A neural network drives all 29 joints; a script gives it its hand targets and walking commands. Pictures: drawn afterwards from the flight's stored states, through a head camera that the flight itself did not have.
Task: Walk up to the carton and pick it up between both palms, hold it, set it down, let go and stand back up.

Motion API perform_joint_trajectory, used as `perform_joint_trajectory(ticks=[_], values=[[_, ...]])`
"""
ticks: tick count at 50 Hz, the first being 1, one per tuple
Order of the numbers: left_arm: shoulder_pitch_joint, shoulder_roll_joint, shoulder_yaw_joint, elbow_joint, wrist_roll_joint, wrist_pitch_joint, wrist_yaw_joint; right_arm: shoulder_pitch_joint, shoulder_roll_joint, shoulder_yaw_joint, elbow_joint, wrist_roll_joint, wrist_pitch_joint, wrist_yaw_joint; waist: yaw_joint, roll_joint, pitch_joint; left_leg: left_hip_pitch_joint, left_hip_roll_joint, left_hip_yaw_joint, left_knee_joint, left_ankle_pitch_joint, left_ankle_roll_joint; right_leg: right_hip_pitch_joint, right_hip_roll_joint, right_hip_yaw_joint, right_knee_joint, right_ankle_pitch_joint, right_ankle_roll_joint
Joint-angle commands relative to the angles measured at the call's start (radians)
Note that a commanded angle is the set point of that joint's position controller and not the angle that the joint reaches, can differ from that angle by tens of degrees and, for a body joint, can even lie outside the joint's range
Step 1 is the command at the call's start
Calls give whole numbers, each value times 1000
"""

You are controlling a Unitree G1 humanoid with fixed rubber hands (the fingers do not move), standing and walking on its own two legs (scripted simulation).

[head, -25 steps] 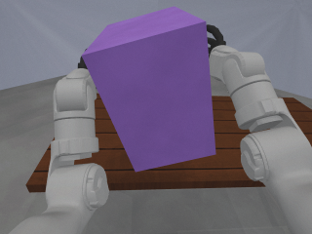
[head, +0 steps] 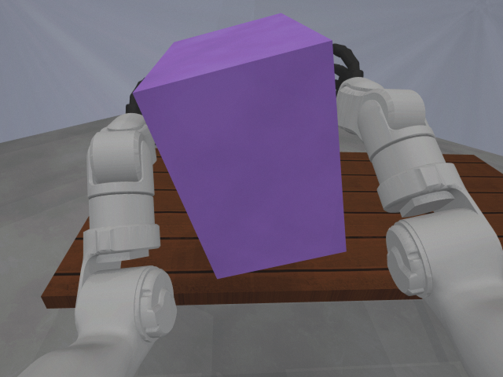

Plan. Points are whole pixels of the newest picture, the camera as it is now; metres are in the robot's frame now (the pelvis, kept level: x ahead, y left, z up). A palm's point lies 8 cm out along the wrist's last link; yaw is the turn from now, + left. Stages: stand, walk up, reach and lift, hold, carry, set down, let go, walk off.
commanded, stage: hold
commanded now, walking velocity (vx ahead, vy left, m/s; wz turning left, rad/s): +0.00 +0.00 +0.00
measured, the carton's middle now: (251, 136) +0.41 +0.01 +0.28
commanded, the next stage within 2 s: set down in 1.36 s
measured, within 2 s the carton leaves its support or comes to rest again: neither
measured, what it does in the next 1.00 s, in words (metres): stands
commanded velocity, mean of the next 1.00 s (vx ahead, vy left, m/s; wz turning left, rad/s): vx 0.00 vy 0.00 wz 0.00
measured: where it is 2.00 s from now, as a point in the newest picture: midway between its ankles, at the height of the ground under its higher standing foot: outside the picture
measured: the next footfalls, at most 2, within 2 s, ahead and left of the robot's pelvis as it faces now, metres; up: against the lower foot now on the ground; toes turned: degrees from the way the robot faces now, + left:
none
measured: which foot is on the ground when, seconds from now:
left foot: down 0.00-1.00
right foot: down 0.00-1.00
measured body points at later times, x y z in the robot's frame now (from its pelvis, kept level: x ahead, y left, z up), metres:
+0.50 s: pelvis +0.00 +0.00 +0.00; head -0.08 +0.04 +0.44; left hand +0.38 +0.17 +0.31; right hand +0.39 -0.12 +0.36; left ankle +0.04 +0.12 -0.75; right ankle -0.01 -0.10 -0.75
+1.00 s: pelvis +0.00 +0.00 +0.00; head -0.08 +0.04 +0.44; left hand +0.38 +0.17 +0.30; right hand +0.39 -0.12 +0.35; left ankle +0.04 +0.12 -0.75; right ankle -0.01 -0.10 -0.75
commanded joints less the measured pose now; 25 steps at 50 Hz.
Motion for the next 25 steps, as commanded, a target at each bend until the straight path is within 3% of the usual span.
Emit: perform_joint_trajectory(ticks=[1,19,25], values=[[-747,-418,-294,-149,-159,-77,-118,-567,412,115,-176,103,-10,62,-8,92,-259,117,-33,38,-12,149,-27,32,16,11,-18,77,48],[-713,-427,-321,-194,-163,-64,-127,-543,411,143,-220,128,-2,50,-12,96,-266,148,-33,32,-7,208,-38,51,22,10,-24,124,44],[-720,-424,-307,-173,-161,-67,-125,-548,411,130,-214,113,-4,54,-11,81,-239,123,-31,34,-8,157,-35,36,22,10,-23,78,42]])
